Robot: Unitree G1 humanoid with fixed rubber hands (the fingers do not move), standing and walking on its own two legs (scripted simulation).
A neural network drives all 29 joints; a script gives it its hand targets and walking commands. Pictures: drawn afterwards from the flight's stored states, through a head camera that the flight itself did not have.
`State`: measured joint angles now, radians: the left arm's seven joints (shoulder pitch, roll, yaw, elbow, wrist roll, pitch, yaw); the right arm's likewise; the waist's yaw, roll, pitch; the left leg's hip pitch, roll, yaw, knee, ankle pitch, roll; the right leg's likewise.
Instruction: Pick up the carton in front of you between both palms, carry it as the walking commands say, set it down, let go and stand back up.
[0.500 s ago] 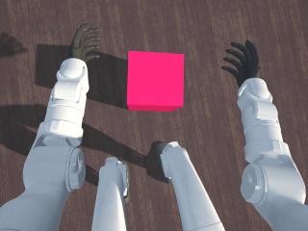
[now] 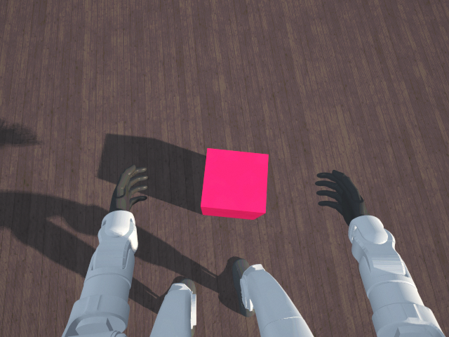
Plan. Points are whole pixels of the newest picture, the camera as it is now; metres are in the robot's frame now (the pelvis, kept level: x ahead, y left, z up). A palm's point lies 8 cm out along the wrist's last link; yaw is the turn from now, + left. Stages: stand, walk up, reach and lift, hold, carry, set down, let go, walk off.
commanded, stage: let go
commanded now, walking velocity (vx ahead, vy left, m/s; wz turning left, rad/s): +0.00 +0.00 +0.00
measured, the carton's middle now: (232, 187) +0.45 -0.09 -0.60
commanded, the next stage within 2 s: stand in 0.90 s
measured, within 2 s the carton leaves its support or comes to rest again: neither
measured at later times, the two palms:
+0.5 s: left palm (44, 287) +0.23 +0.25 -0.02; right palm (365, 260) +0.20 -0.21 -0.01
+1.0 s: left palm (37, 321) +0.18 +0.26 -0.03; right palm (382, 275) +0.18 -0.23 -0.02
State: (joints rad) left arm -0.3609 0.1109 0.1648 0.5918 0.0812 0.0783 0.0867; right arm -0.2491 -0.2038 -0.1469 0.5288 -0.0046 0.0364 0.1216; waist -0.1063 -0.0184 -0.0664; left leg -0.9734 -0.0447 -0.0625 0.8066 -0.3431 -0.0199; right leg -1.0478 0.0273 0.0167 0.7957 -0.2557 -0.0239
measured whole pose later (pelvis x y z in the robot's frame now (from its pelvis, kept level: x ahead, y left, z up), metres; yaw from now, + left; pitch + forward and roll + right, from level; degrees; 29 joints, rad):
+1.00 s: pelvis +0.03 +0.02 +0.05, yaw -2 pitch -2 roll +0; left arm 0.21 0.24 0.01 0.58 0.04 0.06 0.00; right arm 0.21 -0.25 -0.03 0.48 -0.04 0.11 -0.01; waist 0.00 0.01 0.02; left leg -0.15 -0.04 -0.04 0.51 -0.32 0.01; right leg -0.24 0.03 0.05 0.52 -0.25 0.00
